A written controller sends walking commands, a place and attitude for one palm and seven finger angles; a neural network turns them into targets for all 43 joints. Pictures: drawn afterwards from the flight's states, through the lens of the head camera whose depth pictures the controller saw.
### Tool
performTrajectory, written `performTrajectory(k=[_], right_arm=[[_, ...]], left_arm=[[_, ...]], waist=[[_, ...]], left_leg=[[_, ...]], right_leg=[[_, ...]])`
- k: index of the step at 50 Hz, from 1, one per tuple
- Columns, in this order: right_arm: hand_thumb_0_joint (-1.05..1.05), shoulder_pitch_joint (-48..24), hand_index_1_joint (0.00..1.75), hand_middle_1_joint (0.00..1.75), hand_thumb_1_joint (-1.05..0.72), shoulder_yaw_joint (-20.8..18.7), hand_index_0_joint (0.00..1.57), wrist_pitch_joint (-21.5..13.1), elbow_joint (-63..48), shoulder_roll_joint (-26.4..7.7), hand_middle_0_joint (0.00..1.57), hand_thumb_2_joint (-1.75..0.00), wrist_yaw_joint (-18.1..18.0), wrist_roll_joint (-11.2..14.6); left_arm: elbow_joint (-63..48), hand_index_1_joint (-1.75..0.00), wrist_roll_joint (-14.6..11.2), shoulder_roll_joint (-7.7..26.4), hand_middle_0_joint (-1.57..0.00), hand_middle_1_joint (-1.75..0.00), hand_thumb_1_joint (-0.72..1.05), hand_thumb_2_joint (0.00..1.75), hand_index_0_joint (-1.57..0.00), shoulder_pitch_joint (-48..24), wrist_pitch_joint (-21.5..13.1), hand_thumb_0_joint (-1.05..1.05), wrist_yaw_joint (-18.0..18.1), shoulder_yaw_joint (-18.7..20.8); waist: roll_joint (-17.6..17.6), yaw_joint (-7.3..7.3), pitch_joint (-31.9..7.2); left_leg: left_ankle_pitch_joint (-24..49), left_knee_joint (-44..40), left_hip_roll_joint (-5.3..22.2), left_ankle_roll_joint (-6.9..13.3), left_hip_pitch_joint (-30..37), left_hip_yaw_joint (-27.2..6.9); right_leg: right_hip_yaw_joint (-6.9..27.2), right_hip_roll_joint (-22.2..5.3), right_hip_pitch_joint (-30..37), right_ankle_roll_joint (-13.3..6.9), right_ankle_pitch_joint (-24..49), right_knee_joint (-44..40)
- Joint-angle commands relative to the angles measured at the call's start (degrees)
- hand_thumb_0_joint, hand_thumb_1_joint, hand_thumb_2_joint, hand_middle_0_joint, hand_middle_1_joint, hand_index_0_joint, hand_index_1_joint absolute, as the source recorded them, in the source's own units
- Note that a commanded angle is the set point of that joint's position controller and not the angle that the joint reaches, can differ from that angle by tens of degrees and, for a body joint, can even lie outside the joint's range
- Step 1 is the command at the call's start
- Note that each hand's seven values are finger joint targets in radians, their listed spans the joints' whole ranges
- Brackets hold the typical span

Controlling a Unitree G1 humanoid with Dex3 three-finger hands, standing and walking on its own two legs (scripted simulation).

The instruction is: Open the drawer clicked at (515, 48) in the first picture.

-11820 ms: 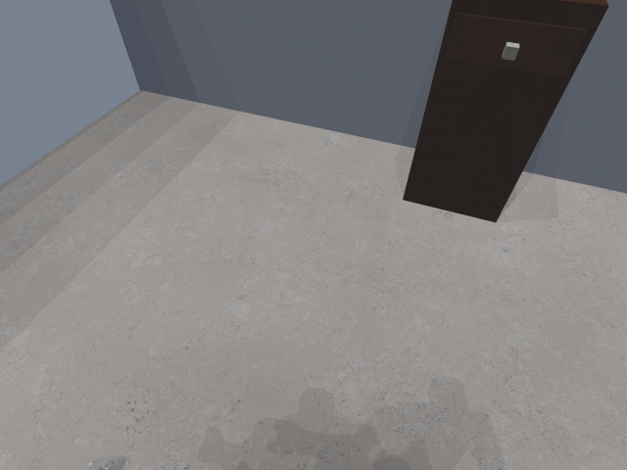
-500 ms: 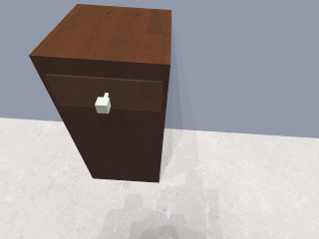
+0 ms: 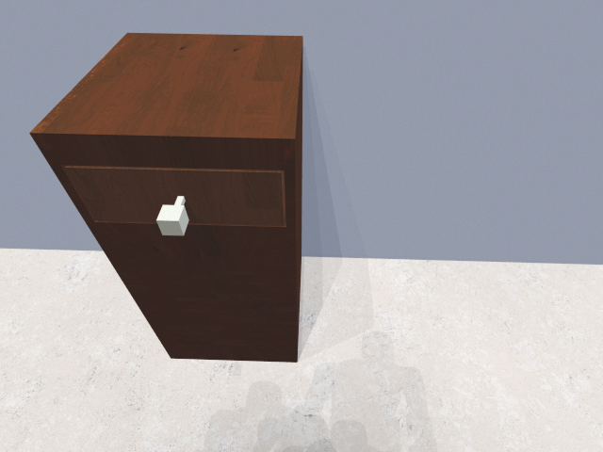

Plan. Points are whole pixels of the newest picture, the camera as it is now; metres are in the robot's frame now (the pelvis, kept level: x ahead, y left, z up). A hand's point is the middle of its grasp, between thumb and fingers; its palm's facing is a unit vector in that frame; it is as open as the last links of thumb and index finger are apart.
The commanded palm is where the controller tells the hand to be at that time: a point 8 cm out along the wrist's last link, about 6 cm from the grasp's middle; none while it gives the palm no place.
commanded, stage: come to a stop and stand still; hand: left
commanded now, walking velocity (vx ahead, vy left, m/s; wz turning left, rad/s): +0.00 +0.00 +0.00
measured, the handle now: (176, 212) +0.51 +0.26 +0.00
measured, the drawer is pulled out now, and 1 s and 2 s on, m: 0.00 0.00 0.00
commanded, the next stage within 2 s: look again from close up in 1.08 s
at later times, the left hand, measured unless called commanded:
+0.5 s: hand out of the picture -0.02 +0.21 -0.16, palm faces +0.01 -0.98 -0.21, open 7.4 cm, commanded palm none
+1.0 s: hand out of the picture -0.09 +0.21 -0.17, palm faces +0.02 -0.99 -0.14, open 7.4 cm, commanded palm none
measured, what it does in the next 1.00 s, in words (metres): shifts its weight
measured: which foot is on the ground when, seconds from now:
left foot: down 0.00-1.00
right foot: down 0.00-1.00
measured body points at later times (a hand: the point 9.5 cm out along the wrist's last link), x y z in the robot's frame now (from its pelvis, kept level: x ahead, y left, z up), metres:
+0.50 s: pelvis -0.03 +0.03 +0.01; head -0.04 +0.03 +0.46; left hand -0.02 +0.26 -0.14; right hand +0.00 -0.21 -0.14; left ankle -0.01 +0.13 -0.73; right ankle -0.03 -0.08 -0.73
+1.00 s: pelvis -0.05 +0.06 +0.01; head -0.05 +0.06 +0.46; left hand -0.09 +0.26 -0.16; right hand -0.08 -0.15 -0.15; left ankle -0.01 +0.13 -0.73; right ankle -0.03 -0.08 -0.73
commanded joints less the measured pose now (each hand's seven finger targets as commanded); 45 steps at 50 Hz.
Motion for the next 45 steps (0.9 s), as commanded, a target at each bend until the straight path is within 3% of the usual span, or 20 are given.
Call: performTrajectory(k=[1,4,7,16,26,39,45], right_arm=[[0.0,-0.1,0.3,0.3,-0.9,-0.7,0.2,-0.6,-3.9,-5.7,0.2,-0.9,-0.3,0.1],[0.0,-1.4,0.3,0.3,-0.9,-0.5,0.2,-0.3,-3.7,-6.2,0.2,-0.9,0.0,0.0],[0.0,-3.3,0.3,0.3,-0.9,-0.2,0.2,-0.1,-3.6,-7.3,0.2,-0.9,0.2,-0.1],[0.0,-4.5,0.3,0.3,-0.9,0.9,0.2,-0.2,-1.7,-6.8,0.2,-0.9,0.7,0.0],[0.0,-1.1,0.3,0.3,-0.9,1.0,0.2,-0.3,2.6,-4.6,0.2,-0.9,0.8,0.3],[0.0,3.3,0.3,0.3,-0.9,0.5,0.2,-0.2,4.9,-2.9,0.2,-0.9,0.5,0.4],[0.0,3.8,0.3,0.3,-0.9,0.1,0.2,-0.3,4.7,-2.4,0.2,-0.9,0.5,0.4]], left_arm=[[-3.4,-0.3,-0.4,9.9,-0.2,-0.3,0.9,0.9,-0.2,2.7,-1.1,0.0,1.0,2.1],[-3.6,-0.3,-0.4,9.2,-0.2,-0.3,0.9,0.9,-0.2,1.2,-0.8,0.0,0.9,1.5],[-3.4,-0.3,-0.5,9.5,-0.2,-0.3,0.9,0.9,-0.2,0.1,-0.5,0.0,0.6,1.2],[-1.2,-0.3,-0.5,7.9,-0.2,-0.3,0.9,0.9,-0.2,0.4,-0.2,0.0,0.4,0.1],[2.1,-0.3,-0.5,5.2,-0.2,-0.3,0.9,0.9,-0.2,3.6,-0.4,0.0,0.7,-0.1],[5.4,-0.3,0.0,1.4,-0.2,-0.3,0.9,0.9,-0.2,8.1,0.1,0.0,1.0,-0.1],[6.1,-0.3,0.3,-0.3,-0.2,-0.3,0.9,0.9,-0.2,9.6,0.1,0.0,1.1,-0.1]], waist=[[-2.2,0.43,0.6],[-0.3,0.21,1.0],[-0.3,0.34,3.4],[-0.3,0.83,3.7],[-2.5,1.02,5.5],[1.9,1.31,7.0],[0.8,1.51,6.8]], left_leg=[[12.6,-2.5,1.4,2.6,-0.8,-1.7],[15.7,-4.0,2.4,2.5,2.4,-2.3],[13.5,-5.7,2.9,2.3,2.1,-2.9],[9.5,-10.2,3.3,2.1,2.3,-3.8],[5.4,-13.3,3.2,2.2,1.1,-4.4],[-5.7,-17.8,4.2,2.7,-4.2,-7.0],[-7.8,-18.8,4.8,3.3,-5.3,-7.8]], right_leg=[[9.6,-10.0,4.0,-0.2,37.6,-5.9],[8.9,-8.6,1.4,0.1,29.0,-7.3],[8.9,-8.2,-0.5,0.6,20.6,-9.7],[8.5,-7.6,-0.3,1.7,10.4,-13.1],[7.8,-7.5,-0.9,2.1,5.9,-14.5],[5.7,-6.3,-0.5,2.5,4.6,-11.8],[5.1,-6.0,-0.7,2.8,5.7,-10.4]])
